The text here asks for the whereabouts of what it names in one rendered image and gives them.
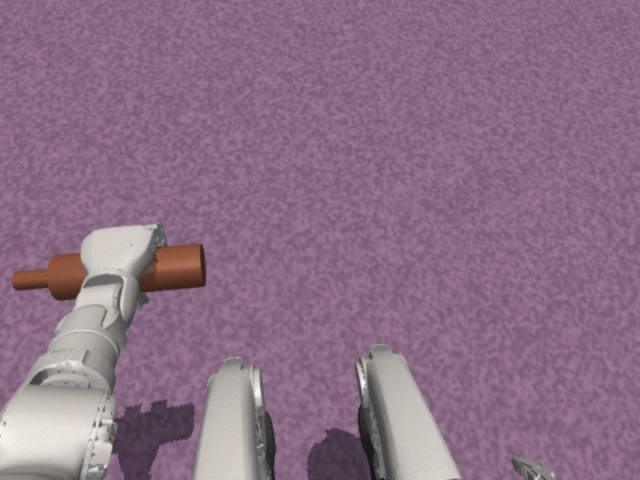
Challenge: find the bottle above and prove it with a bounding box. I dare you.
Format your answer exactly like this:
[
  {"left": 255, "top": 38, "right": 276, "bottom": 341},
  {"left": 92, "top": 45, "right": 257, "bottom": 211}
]
[{"left": 12, "top": 244, "right": 206, "bottom": 301}]

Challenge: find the left robot arm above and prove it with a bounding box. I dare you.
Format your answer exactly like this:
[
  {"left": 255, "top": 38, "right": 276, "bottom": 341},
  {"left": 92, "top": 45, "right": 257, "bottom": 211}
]
[{"left": 0, "top": 268, "right": 139, "bottom": 480}]

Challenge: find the right robot foot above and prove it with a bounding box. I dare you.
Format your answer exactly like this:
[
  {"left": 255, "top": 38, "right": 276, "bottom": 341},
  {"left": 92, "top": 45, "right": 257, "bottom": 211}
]
[{"left": 358, "top": 405, "right": 386, "bottom": 480}]

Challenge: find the right robot hand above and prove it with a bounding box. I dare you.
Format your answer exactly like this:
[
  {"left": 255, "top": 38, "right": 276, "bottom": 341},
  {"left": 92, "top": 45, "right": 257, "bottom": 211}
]
[{"left": 512, "top": 456, "right": 556, "bottom": 480}]

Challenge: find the left robot hand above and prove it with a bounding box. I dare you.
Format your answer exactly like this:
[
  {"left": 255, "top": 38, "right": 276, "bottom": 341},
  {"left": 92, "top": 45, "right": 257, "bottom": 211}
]
[{"left": 80, "top": 223, "right": 168, "bottom": 310}]

